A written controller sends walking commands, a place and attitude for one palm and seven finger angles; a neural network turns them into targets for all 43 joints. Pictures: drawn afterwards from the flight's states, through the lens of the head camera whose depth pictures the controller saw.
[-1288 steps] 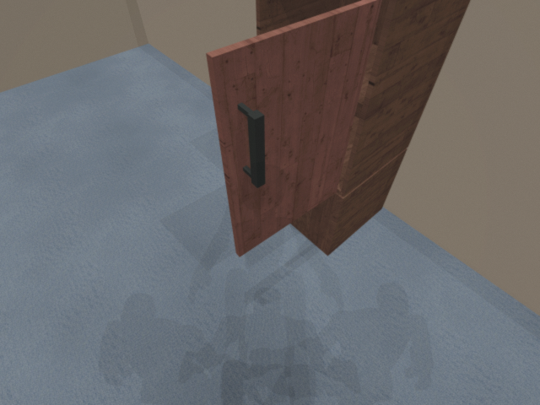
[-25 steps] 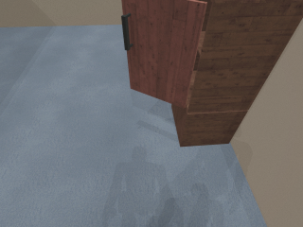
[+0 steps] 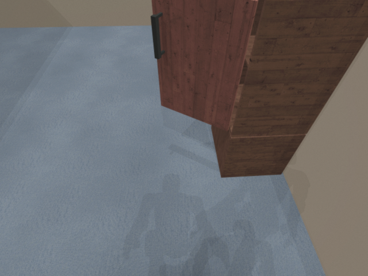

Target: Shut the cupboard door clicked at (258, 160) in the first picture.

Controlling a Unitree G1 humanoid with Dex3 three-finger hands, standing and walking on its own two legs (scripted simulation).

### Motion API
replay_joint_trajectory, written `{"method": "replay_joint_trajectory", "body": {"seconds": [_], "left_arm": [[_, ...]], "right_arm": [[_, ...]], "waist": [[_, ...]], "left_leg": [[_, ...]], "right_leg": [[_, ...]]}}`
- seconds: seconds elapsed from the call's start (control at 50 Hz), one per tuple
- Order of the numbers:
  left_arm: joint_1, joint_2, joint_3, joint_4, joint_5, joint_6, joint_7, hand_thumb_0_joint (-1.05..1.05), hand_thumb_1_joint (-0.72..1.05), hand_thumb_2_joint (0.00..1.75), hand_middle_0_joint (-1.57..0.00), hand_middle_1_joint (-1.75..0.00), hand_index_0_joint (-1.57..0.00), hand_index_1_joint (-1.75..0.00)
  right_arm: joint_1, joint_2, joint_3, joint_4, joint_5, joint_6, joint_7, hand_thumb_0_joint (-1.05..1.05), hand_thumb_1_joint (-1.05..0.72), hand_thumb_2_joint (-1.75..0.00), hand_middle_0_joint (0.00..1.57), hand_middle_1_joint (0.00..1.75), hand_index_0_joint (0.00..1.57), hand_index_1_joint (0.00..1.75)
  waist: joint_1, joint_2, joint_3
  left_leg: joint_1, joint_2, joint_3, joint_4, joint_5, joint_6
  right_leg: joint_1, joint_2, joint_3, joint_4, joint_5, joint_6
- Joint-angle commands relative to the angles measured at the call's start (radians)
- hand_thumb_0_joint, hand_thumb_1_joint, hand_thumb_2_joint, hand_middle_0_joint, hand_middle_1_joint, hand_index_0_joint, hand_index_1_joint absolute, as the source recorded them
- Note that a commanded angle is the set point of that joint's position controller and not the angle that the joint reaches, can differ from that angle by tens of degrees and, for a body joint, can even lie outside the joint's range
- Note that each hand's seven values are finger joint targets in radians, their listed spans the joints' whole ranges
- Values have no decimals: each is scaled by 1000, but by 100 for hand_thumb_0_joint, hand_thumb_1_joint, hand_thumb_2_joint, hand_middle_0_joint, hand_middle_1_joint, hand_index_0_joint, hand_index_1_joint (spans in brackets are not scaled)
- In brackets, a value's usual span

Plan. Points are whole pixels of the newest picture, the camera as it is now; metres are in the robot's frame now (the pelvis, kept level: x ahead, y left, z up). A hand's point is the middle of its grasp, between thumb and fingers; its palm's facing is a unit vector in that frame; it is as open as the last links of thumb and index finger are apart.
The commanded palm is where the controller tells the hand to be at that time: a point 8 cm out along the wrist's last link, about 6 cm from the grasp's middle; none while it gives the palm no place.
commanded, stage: walk to a spot facing it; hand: left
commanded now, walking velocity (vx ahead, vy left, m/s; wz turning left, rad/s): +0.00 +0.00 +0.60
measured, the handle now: (159, 36) +0.98 +0.15 +0.06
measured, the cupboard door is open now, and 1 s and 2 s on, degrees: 57 57 57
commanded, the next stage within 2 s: none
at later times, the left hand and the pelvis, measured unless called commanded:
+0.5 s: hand out of the picture +0.03 +0.23 -0.17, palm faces +0.28 -0.92 -0.26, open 7.4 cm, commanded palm none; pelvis -0.01 +0.00 +0.00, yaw +17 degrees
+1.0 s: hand out of the picture -0.12 +0.16 -0.19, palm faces +0.63 -0.74 -0.24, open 7.4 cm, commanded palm none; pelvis -0.01 -0.02 -0.02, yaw +39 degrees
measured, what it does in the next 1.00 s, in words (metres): steps on the spot, turning left: right foot, then left foot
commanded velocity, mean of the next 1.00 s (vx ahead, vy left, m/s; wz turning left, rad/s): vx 0.06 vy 0.00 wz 0.60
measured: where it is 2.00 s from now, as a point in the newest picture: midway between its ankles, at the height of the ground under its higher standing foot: outside the picture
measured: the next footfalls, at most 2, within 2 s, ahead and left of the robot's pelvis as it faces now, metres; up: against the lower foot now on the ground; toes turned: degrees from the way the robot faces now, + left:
right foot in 0.62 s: +0.06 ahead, -0.14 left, +0.00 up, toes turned +24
left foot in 1.00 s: -0.06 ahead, +0.10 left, +0.00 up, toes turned +43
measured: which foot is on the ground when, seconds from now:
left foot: down 0.00-0.62, up 0.64-0.98, down 1.00-1.00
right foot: down 0.00-0.22, up 0.24-0.60, down 0.62-1.00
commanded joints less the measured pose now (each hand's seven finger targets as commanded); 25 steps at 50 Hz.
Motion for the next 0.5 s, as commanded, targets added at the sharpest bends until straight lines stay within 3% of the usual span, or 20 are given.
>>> {"method": "replay_joint_trajectory", "body": {"seconds": [0.0, 0.04, 0.1, 0.12, 0.14, 0.16, 0.18, 0.2, 0.22, 0.24, 0.28, 0.34, 0.42, 0.48], "left_arm": [[60, 144, 44, -64, -3, 1, 14, 0, 90, 90, -20, -30, -20, -30], [51, 168, 61, -89, -1, 5, 16, 0, 90, 90, -20, -30, -20, -30], [25, 173, 78, -135, 9, 7, 20, 0, 90, 90, -20, -30, -20, -30], [6, 171, 82, -146, 13, 8, 22, 0, 90, 90, -20, -30, -20, -30], [-10, 176, 86, -157, 12, 8, 21, 0, 90, 90, -20, -30, -20, -30], [-10, 172, 86, -170, 6, 10, 18, 0, 90, 90, -20, -30, -20, -30], [19, 132, 84, -186, 0, 18, 13, 0, 90, 90, -20, -30, -20, -30], [1, 103, 74, -210, -3, 28, 15, 0, 90, 90, -20, -30, -20, -30], [-65, 118, 72, -230, 9, 38, 20, 0, 90, 90, -20, -30, -20, -30], [-71, 116, 77, -237, 10, 35, 15, 0, 90, 90, -20, -30, -20, -30], [-60, 108, 78, -236, 8, 25, 5, 0, 90, 90, -20, -30, -20, -30], [-54, 101, 77, -244, 5, 21, -2, 0, 90, 90, -20, -30, -20, -30], [-77, 99, 73, -274, 4, 23, -2, 0, 90, 90, -20, -30, -20, -30], [-54, 98, 72, -282, 0, 25, 0, 0, 90, 90, -20, -30, -20, -30]], "right_arm": [[41, -86, -25, -59, -1, 15, 0, 0, -90, -90, 20, 30, 20, 30], [43, -81, -36, -81, -2, 25, 4, 0, -90, -90, 20, 30, 20, 30], [21, -79, -51, -118, -4, 37, 9, 0, -90, -90, 20, 30, 20, 30], [24, -78, -54, -130, -1, 36, 13, 0, -90, -90, 20, 30, 20, 30], [40, -71, -52, -131, 1, 32, 18, 0, -90, -90, 20, 30, 20, 30], [75, -82, -53, -127, -1, 26, 20, 0, -90, -90, 20, 30, 20, 30], [96, -137, -62, -133, -14, 21, 18, 0, -90, -90, 20, 30, 20, 30], [119, -203, -79, -138, -26, 24, 10, 0, -90, -90, 20, 30, 20, 30], [166, -206, -80, -124, -26, 24, 1, 0, -90, -90, 20, 30, 20, 30], [148, -204, -82, -132, -25, 23, -6, 0, -90, -90, 20, 30, 20, 30], [87, -189, -77, -161, -22, 14, -11, 0, -90, -90, 20, 30, 20, 30], [64, -189, -81, -176, -19, 11, -11, 0, -90, -90, 20, 30, 20, 30], [66, -209, -95, -188, -21, 21, -4, 0, -90, -90, 20, 30, 20, 30], [31, -221, -107, -211, -24, 32, 2, 0, -90, -90, 20, 30, 20, 30]], "waist": [[17, -50, 11], [16, -114, -10], [18, -175, 0], [7, -158, 4], [-7, -123, 2], [-18, -54, -29], [-17, 153, -40], [-38, 324, -25], [-59, 268, -19], [-42, 170, -30], [-14, 84, -41], [-12, 101, -85], [-27, 131, -91], [-17, 173, -100]], "left_leg": [[-106, 54, -78, 49, 92, 0], [-131, 25, -47, 166, 43, -12], [-193, 32, -18, 359, -229, -25], [-187, 52, -23, 335, -241, -26], [-152, 67, -30, 223, -183, -26], [-64, 78, -50, 103, 40, -16], [-10, 194, -250, 12, 308, 44], [6, 336, -477, -105, 379, 152], [1, 345, -532, -127, 325, 174], [10, 332, -512, -115, 275, 171], [20, 271, -421, -98, 259, 157], [52, 222, -375, -82, 290, 154], [42, 201, -418, -78, 225, 160], [-15, 179, -451, -75, 179, 147]], "right_leg": [[3, -193, 100, -47, 114, -48], [-1, -268, 128, -69, 111, -96], [-11, -363, 128, -64, 242, -171], [-20, -370, 102, -27, 299, -168], [-18, -359, 56, 44, 347, -141], [-59, -309, -14, 142, 302, -81], [-166, -179, -109, 297, 68, 7], [-282, -60, -111, 488, -363, 54], [-330, -66, 3, 628, -373, 40], [-374, -73, 43, 691, -309, 43], [-390, -79, 53, 711, -193, 62], [-362, -64, 41, 632, -170, 77], [-317, -35, 28, 492, -202, 83], [-217, -7, 19, 351, -210, 75]]}}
